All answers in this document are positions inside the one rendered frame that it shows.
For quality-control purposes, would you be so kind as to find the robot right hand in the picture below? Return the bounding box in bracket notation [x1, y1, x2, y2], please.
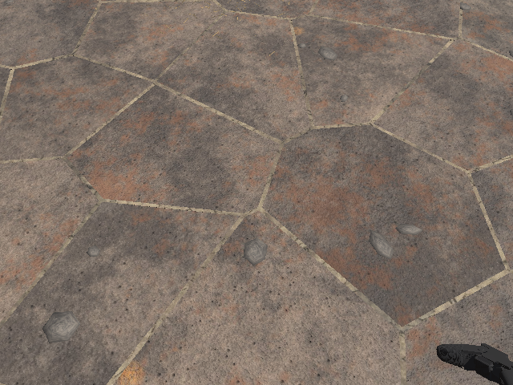
[436, 343, 513, 385]

